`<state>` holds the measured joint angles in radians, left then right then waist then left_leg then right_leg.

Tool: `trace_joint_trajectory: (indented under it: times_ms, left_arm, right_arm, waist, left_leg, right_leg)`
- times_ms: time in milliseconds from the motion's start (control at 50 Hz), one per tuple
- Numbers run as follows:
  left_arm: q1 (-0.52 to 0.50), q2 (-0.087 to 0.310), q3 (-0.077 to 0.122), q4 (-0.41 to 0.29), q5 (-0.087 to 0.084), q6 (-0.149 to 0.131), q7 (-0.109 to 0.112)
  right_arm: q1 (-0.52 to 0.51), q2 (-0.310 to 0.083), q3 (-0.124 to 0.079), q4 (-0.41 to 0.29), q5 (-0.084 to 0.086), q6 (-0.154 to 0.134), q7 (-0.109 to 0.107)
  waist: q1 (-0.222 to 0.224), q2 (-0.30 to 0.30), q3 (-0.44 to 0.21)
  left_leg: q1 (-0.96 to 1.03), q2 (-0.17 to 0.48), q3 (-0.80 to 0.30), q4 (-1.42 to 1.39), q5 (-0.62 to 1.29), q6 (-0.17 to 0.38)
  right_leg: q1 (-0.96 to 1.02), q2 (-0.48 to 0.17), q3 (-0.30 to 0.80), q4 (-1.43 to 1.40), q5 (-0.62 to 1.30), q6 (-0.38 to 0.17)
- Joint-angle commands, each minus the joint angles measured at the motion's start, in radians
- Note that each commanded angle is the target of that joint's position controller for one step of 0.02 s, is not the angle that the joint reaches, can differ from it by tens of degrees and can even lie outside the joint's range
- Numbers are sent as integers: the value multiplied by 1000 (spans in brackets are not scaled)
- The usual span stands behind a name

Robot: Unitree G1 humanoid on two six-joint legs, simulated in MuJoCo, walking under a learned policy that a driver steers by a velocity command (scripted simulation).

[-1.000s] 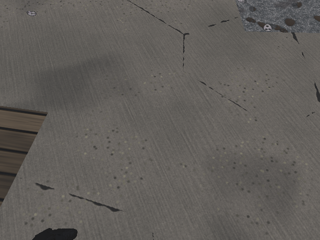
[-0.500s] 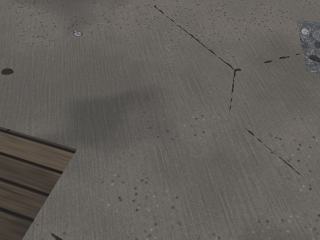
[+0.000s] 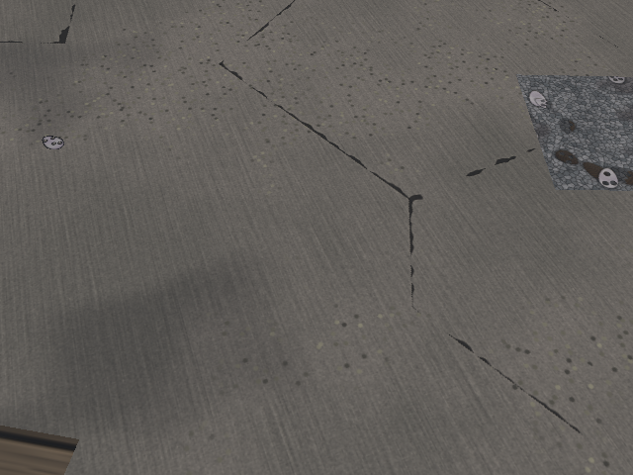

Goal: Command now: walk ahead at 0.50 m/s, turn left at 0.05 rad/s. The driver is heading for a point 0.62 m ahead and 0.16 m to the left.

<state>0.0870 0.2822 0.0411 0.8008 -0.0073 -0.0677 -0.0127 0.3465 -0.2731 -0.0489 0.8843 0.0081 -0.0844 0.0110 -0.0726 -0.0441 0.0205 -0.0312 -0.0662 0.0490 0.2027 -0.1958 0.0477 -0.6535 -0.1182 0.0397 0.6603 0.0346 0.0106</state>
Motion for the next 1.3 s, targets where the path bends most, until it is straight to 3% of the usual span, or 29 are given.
trace_joint_trajectory:
  times_ms: [20, 100, 140, 160, 180, 200, 220, 260, 300, 360, 480, 580, 640, 680, 700, 720, 740, 760, 780, 800, 820, 900, 1020, 1120, 1160, 1180, 1220, 1260, 1300]
  left_arm:
    - [-126, 51, 6, -89, -6, -19, -12]
    - [-128, 92, 19, -106, -6, -37, -27]
    - [38, 141, 47, -59, -3, -44, -20]
    - [208, 197, 69, -20, 9, -44, -10]
    - [328, 291, 96, 1, 24, -34, -2]
    - [345, 225, 78, 3, 14, -27, -3]
    - [279, 161, 57, -2, 7, -26, -1]
    - [146, 93, 37, -10, 7, -30, -2]
    - [82, 70, 34, -3, 20, -44, -4]
    - [70, 89, 44, 16, 23, -57, 1]
    - [117, 145, 61, 48, 18, -42, 23]
    - [190, 179, 76, 77, -7, -6, 28]
    - [166, 217, 89, 69, -21, 16, 33]
    - [140, 207, 82, 58, -25, 26, 36]
    - [174, 116, 52, 35, 20, 16, 32]
    - [225, 33, 21, -23, 18, -20, 19]
    - [93, 139, 42, -33, -25, -56, 5]
    - [37, 150, 44, -56, -47, -75, -1]
    - [51, 135, 42, -36, -30, -79, 8]
    - [71, 144, 50, -17, -3, -69, 16]
    - [99, 149, 54, -7, 4, -54, 16]
    - [102, 90, 43, -6, 18, -12, 23]
    - [-30, 75, 26, -37, 10, -17, 1]
    - [32, 118, 43, -13, 33, -33, -11]
    - [59, 198, 54, -13, 57, -38, 1]
    - [89, 126, 36, -1, 54, -21, 6]
    - [105, 52, 8, 24, 23, 1, -3]
    - [26, 96, 15, 16, 19, 16, -3]
    - [-64, 103, 19, 5, 26, 31, 5]
  right_arm:
    - [33, -173, -40, -24, 11, -3, -9]
    - [43, -191, -51, -4, 17, 21, -20]
    - [11, -190, -49, -10, 15, 29, -23]
    - [8, -144, -31, -27, 2, 28, -22]
    - [113, -36, 1, -51, 0, 14, -18]
    - [118, -57, -1, -42, 15, -2, -17]
    - [43, -152, -30, -58, 41, -6, -16]
    - [-43, -146, -38, -78, 29, 3, -24]
    - [-4, -103, -41, -72, 24, 30, -24]
    - [-24, -66, -40, -94, 21, 58, -23]
    - [-193, -35, -26, -160, 13, 48, 9]
    - [-320, -45, -23, -233, 13, 51, 38]
    - [-251, -94, -49, -245, 13, 60, 44]
    - [28, -187, -105, -177, 19, 66, 28]
    - [126, -284, -131, -153, 24, 77, 5]
    - [62, -337, -127, -194, 21, 57, 13]
    - [68, -235, -98, -204, 15, 41, 24]
    - [35, -198, -86, -199, 9, 27, 24]
    - [-45, -169, -75, -210, 6, 20, 23]
    - [-112, -134, -63, -225, -3, 19, 18]
    - [-138, -127, -57, -239, -16, 18, 12]
    - [-130, -154, -61, -216, -11, 18, -12]
    - [-86, -144, -50, -165, -10, 43, -32]
    - [-122, -114, -35, -126, -4, 51, -31]
    - [5, -81, -25, -118, -30, 39, -29]
    - [66, -54, -13, -89, -22, 43, -33]
    - [-41, -116, -26, -107, -3, 81, -37]
    - [-75, -117, -35, -100, 0, 127, -47]
    - [-61, -88, -31, -77, -1, 142, -53]
  waist:
    - [-11, 93, 50]
    - [28, 115, 41]
    - [123, 119, -56]
    - [193, 87, -194]
    - [183, -125, -358]
    - [194, -216, -419]
    - [190, -134, -260]
    - [137, -47, -80]
    - [80, -89, -35]
    - [58, -43, 8]
    - [108, 1, 45]
    - [142, 13, 86]
    - [73, -34, 8]
    - [-83, -3, -138]
    - [-76, 200, -210]
    - [25, 345, -348]
    - [-49, 165, -323]
    - [-37, 136, -193]
    - [19, 41, -113]
    - [56, 40, -75]
    - [82, 71, -70]
    - [102, 76, -72]
    - [32, 128, -97]
    - [87, 128, -83]
    - [28, -31, -201]
    - [47, -124, -297]
    - [90, -114, -244]
    - [70, -66, -148]
    - [39, -100, -92]
  left_leg:
    - [-42, 272, -131, -71, 201, 153]
    - [62, 322, -199, 29, 278, 128]
    - [28, 271, -174, 209, 472, 94]
    - [-106, 213, -137, 437, 390, 60]
    - [-508, 62, -46, 825, 35, -22]
    - [-645, 33, -158, 1001, -397, -26]
    - [-723, 91, -188, 1077, -345, -15]
    - [-694, 168, -149, 1017, -191, -11]
    - [-584, 212, -158, 963, -106, -17]
    - [-609, 223, -155, 912, -25, -33]
    - [-617, 202, -79, 578, 234, -35]
    - [-658, 174, -20, 446, 164, 6]
    - [-503, 87, 58, 438, 16, 61]
    - [-102, 3, 66, 351, 58, 129]
    - [173, 193, -238, 341, 96, 195]
    - [423, 395, -847, 148, -177, 408]
    - [409, 397, -832, 58, -214, 351]
    - [300, 368, -687, 60, -148, 307]
    - [142, 330, -553, 73, 59, 267]
    - [16, 303, -441, 79, 289, 247]
    - [-69, 285, -375, 85, 485, 243]
    - [-179, 221, -200, 73, 750, 217]
    - [-122, 194, -154, 100, 592, 148]
    - [-52, 214, -226, 265, 521, 108]
    - [-192, 79, -189, 448, 229, 17]
    - [-280, 36, -165, 580, -87, -40]
    - [-379, 52, -175, 723, -516, -85]
    - [-386, 93, -167, 733, -435, -103]
    - [-293, 109, -135, 566, -339, -103]
  right_leg:
    - [48, 33, -24, -95, 62, -6]
    - [96, 58, -3, -178, -57, -39]
    - [354, 97, -44, -221, -86, -74]
    - [637, 18, 19, -166, -65, -119]
    - [1053, -241, 399, -186, -207, -251]
    - [1070, -308, 645, -321, -355, -286]
    - [944, -276, 523, -354, -438, -237]
    - [681, -203, 298, -428, -343, -187]
    - [533, -163, 164, -490, -225, -178]
    - [486, -155, 19, -530, -65, -193]
    - [551, -131, -165, -554, 11, -175]
    - [726, -181, -222, -490, 119, -153]
    - [780, -182, -263, -293, 559, -121]
    - [638, -121, -301, 99, 576, -68]
    - [345, -49, -299, 430, -23, -19]
    - [-27, 167, -97, 720, -649, 23]
    - [-141, 114, 49, 757, -600, -4]
    - [-183, 73, 37, 704, -508, -32]
    - [-118, 26, 35, 616, -432, -32]
    - [-38, -4, 28, 545, -392, -18]
    - [43, -17, 29, 529, -387, -5]
    - [107, 17, -21, 333, -266, 46]
    - [203, 73, -25, -40, 66, 36]
    - [292, 90, -21, -218, 42, -36]
    - [618, -78, 128, -167, 678, -147]
    - [737, -183, 243, -155, 709, -278]
    - [666, -230, 371, -263, 372, -311]
    - [519, -195, 342, -345, -13, -254]
    - [385, -122, 254, -399, -222, -194]
